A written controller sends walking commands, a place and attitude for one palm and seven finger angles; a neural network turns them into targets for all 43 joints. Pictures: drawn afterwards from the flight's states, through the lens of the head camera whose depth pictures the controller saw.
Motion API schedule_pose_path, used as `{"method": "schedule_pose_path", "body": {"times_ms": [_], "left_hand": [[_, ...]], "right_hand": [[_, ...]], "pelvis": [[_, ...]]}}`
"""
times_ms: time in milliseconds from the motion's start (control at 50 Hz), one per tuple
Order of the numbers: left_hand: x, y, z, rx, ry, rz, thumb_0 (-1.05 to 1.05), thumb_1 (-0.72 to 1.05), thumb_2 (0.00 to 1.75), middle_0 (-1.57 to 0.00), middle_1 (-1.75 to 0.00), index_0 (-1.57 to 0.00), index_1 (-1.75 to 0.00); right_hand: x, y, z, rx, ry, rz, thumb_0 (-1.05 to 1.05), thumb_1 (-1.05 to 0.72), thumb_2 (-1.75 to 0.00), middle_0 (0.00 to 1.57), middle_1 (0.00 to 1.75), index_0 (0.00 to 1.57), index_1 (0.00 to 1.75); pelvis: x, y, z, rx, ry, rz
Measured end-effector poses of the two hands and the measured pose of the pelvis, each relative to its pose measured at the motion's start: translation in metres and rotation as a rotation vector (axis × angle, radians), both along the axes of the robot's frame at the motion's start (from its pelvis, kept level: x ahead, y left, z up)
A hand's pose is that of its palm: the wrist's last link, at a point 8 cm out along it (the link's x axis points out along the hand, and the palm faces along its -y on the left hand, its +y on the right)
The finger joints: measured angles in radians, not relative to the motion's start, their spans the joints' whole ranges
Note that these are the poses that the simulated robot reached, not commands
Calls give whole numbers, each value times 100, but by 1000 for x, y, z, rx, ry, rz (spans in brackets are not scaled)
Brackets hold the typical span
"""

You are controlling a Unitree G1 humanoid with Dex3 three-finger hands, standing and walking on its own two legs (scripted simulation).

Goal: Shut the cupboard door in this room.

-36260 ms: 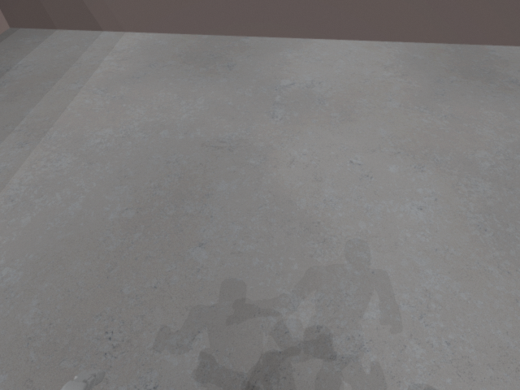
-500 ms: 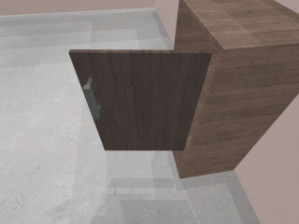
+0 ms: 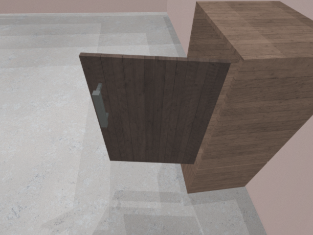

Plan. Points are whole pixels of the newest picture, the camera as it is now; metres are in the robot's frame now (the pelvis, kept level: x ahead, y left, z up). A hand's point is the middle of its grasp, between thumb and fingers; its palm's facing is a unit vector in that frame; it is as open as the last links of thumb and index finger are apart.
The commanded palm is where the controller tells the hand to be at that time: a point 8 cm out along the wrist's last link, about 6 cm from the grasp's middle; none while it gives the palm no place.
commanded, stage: shuffle to correct the standing spot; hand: left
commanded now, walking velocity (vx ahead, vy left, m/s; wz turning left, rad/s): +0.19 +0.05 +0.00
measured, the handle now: (102, 106) +0.49 +0.23 +0.02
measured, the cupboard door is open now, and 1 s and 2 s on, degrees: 81 81 81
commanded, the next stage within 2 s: come to a stop and stand still in 0.08 s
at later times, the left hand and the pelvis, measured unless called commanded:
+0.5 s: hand (97, 223) +0.19 +0.20 -0.18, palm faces -0.01 -0.97 -0.22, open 7.3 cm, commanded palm none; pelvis +0.11 +0.01 -0.01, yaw +0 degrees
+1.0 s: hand out of the picture +0.13 +0.25 -0.18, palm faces +0.00 -0.97 -0.24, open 7.4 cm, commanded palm none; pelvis +0.09 +0.05 -0.02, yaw -3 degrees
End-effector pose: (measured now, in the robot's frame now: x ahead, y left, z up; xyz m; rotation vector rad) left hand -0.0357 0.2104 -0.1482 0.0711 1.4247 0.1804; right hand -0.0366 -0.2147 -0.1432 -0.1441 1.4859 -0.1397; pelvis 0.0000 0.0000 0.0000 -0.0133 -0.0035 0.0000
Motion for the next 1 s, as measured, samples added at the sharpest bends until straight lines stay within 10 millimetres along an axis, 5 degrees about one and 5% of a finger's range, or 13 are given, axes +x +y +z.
{"method": "schedule_pose_path", "body": {"times_ms": [120, 180, 380, 480, 560, 680, 780, 860, 1000], "left_hand": [[-1, 16, -9, -33, 72, 18, 1, 91, 90, -20, -29, -20, -30], [13, 25, -12, -42, 111, -17, 1, 91, 90, -20, -29, -20, -30], [150, 45, -1, 29, -69, -72, 2, 94, 90, -19, -29, -20, -30], [207, 38, -1, 63, -138, -117, 2, 93, 90, -19, -29, -20, -30], [233, 30, -1, 91, -187, -138, 1, 92, 90, -19, -29, -20, -30], [230, 23, 2, 74, -200, -122, 1, 91, 90, -20, -29, -20, -30], [213, 36, -6, 47, -197, -103, 0, 92, 90, -20, -30, -20, -30], [197, 55, -20, 38, -183, -93, 1, 92, 90, -20, -30, -20, -30], [162, 87, -4, 97, -172, -117, 1, 91, 90, -20, -29, -20, -30]], "right_hand": [[28, 9, 8, -47, -34, -12, 1, -91, -90, 20, 30, 20, 30], [40, 18, 7, -59, -64, -36, 0, -91, -90, 20, 30, 20, 30], [60, 53, 14, 15, 58, -29, 0, -91, -90, 20, 30, 20, 30], [89, 40, 0, 30, 58, -67, 0, -91, -90, 20, 30, 20, 30], [122, 11, -12, 5, 3, -92, 0, -91, -90, 21, 30, 20, 30], [186, -23, -1, -73, -150, -37, 0, -91, -90, 20, 30, 20, 30], [220, -23, 14, -118, -283, 10, 0, -91, -90, 20, 30, 20, 30], [220, -7, 16, -130, -348, 18, 0, -91, -90, 20, 30, 20, 30], [209, 34, 7, -45, -433, 11, 0, -91, -90, 20, 30, 20, 30]], "pelvis": [[27, 18, -4, 1, 2, -12], [42, 27, -6, 21, 6, -33], [84, 25, 4, 0, 28, 3], [105, 10, -4, 10, 21, -5], [112, 0, -11, 25, 13, -1], [107, 3, -6, 40, -7, -3], [101, 16, -9, 31, -20, -11], [97, 33, -18, 8, -51, -21], [86, 54, -18, 2, -76, -48]]}}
